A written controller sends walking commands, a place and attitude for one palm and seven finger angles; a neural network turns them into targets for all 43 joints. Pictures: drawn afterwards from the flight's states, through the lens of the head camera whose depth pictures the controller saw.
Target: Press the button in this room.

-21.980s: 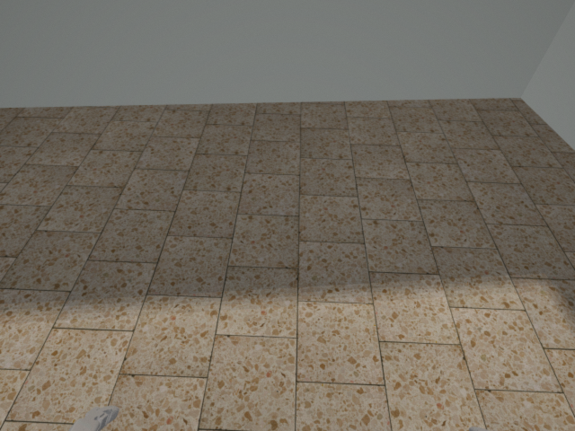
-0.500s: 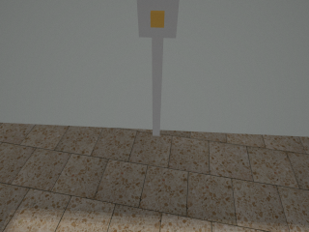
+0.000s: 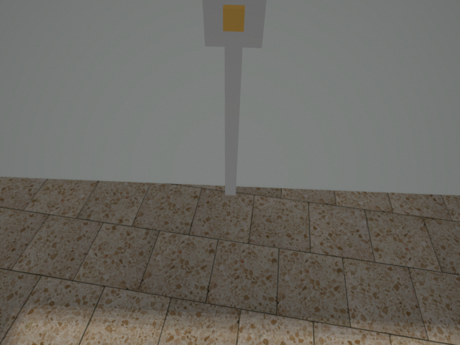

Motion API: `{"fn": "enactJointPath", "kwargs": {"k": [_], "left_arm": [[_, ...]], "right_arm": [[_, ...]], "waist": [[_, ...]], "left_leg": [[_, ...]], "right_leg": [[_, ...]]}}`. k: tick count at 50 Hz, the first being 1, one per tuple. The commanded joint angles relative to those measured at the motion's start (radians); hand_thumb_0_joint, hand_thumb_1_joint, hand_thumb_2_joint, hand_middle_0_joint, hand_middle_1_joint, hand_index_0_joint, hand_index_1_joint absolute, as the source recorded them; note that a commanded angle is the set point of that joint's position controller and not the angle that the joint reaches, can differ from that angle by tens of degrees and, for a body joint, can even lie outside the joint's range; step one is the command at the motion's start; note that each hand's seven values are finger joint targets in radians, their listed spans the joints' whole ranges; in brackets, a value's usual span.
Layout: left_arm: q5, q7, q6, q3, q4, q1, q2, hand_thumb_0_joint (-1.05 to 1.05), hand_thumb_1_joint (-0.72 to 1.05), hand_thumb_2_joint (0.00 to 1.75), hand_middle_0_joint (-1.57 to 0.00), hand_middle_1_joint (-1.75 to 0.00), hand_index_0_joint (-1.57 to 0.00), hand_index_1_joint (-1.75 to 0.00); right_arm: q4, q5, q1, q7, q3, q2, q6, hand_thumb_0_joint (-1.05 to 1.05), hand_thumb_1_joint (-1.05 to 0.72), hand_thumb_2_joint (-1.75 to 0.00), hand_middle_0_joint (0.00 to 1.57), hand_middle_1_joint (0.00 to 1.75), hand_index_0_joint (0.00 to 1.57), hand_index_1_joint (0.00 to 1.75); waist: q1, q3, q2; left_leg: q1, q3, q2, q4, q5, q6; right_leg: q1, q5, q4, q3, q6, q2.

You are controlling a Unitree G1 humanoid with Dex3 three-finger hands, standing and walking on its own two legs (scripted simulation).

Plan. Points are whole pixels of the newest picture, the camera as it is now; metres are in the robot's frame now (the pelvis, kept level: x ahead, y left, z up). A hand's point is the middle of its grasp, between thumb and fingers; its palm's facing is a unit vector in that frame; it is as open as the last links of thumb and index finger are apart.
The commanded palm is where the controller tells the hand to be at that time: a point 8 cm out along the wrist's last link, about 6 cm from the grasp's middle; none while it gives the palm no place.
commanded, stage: stand and wait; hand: left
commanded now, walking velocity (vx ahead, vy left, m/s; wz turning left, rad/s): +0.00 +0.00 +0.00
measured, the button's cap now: (233, 17) +0.94 +0.05 +0.16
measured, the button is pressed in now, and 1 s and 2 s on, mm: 0 0 0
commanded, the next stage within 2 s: look at it before walking up in 0.86 s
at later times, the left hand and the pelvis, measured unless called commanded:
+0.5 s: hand out of the picture +0.00 +0.17 -0.18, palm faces +0.03 -0.98 -0.18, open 7.3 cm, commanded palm none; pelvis +0.01 +0.01 +0.00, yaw +0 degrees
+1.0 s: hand out of the picture +0.01 +0.20 -0.18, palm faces +0.02 -0.98 -0.21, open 7.3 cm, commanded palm none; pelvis +0.01 +0.02 +0.00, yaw +0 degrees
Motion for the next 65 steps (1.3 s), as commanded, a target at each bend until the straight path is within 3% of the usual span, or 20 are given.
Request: {"fn": "enactJointPath", "kwargs": {"k": [1, 11, 23, 41, 49, 57, 65], "left_arm": [[-0.008, 0.004, -0.009, 0.019, -0.024, 0.068, 0.100, 0.00, 0.90, 0.90, -0.20, -0.30, -0.20, -0.30], [-0.008, 0.004, -0.008, 0.019, -0.032, 0.062, 0.108, 0.00, 0.90, 0.90, -0.20, -0.30, -0.20, -0.30], [-0.007, 0.004, -0.012, 0.021, -0.039, 0.053, 0.127, 0.00, 0.90, 0.90, -0.20, -0.30, -0.20, -0.30], [-0.004, 0.000, -0.015, 0.030, -0.049, 0.022, 0.169, 0.00, 0.90, 0.90, -0.20, -0.30, -0.20, -0.30], [-0.004, -0.004, -0.019, 0.038, -0.064, -0.010, 0.211, 0.00, 0.90, 0.90, -0.20, -0.30, -0.20, -0.30], [-0.002, -0.010, -0.018, 0.045, -0.080, -0.058, 0.260, 0.00, 0.90, 0.90, -0.20, -0.30, -0.20, -0.30], [-0.002, -0.018, -0.023, 0.053, -0.098, -0.115, 0.323, 0.00, 0.90, 0.90, -0.20, -0.30, -0.20, -0.30]], "right_arm": [[-0.013, 0.002, 0.092, -0.001, -0.011, -0.079, -0.005, 0.00, -0.90, -0.90, 0.20, 0.30, 0.20, 0.30], [-0.009, 0.002, 0.103, -0.001, -0.011, -0.084, -0.008, 0.00, -0.90, -0.90, 0.20, 0.30, 0.20, 0.30], [-0.011, 0.002, 0.092, -0.002, -0.015, -0.098, -0.013, 0.00, -0.90, -0.90, 0.20, 0.30, 0.20, 0.30], [-0.035, 0.002, 0.052, -0.002, -0.026, -0.157, -0.019, 0.00, -0.90, -0.90, 0.20, 0.30, 0.20, 0.30], [-0.045, 0.001, 0.020, -0.001, -0.032, -0.199, -0.024, 0.00, -0.90, -0.90, 0.20, 0.30, 0.20, 0.30], [-0.062, 0.000, -0.025, 0.005, -0.037, -0.244, -0.021, 0.00, -0.90, -0.90, 0.20, 0.30, 0.20, 0.30], [-0.080, -0.001, -0.081, 0.011, -0.041, -0.309, -0.024, 0.00, -0.90, -0.90, 0.20, 0.30, 0.20, 0.30]], "waist": [[0.001, 0.041, 0.000], [0.003, 0.058, -0.017], [0.001, 0.035, 0.009], [0.000, 0.032, -0.005], [0.002, 0.020, -0.008], [0.003, 0.037, 0.007], [0.003, -0.001, 0.003]], "left_leg": [[-0.076, -0.076, 0.079, -0.084, 0.093, 0.026], [-0.086, -0.080, 0.080, -0.087, 0.112, 0.029], [-0.062, -0.080, 0.080, -0.083, 0.174, 0.031], [-0.042, -0.091, 0.083, -0.096, 0.187, 0.039], [-0.034, -0.097, 0.085, -0.103, 0.203, 0.041], [-0.047, -0.104, 0.087, -0.126, 0.140, 0.040], [-0.030, -0.113, 0.093, -0.138, 0.153, 0.040]], "right_leg": [[0.009, 0.098, -0.074, 0.104, -0.002, -0.088], [0.016, 0.116, -0.064, 0.098, 0.000, -0.089], [0.042, 0.179, -0.053, 0.094, -0.002, -0.096], [0.051, 0.176, -0.063, 0.096, -0.004, -0.096], [0.067, 0.197, -0.066, 0.096, -0.009, -0.103], [0.062, 0.145, -0.089, 0.103, -0.010, -0.103], [0.083, 0.159, -0.101, 0.106, -0.013, -0.110]]}}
